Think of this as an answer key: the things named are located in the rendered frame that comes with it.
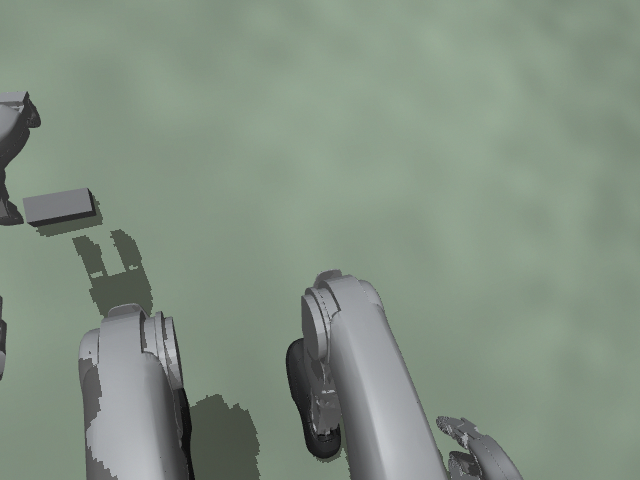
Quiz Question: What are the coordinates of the right robot foot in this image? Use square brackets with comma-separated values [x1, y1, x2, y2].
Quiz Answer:
[286, 338, 341, 459]

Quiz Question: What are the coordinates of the small box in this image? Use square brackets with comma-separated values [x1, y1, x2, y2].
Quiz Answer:
[22, 188, 97, 227]

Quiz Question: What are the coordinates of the right robot hand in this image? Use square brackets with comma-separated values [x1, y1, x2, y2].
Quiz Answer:
[436, 416, 523, 480]

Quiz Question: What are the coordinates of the left robot foot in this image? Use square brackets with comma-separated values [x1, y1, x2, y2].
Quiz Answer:
[178, 388, 195, 480]

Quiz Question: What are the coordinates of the left robot hand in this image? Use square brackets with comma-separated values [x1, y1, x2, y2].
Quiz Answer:
[0, 91, 41, 226]

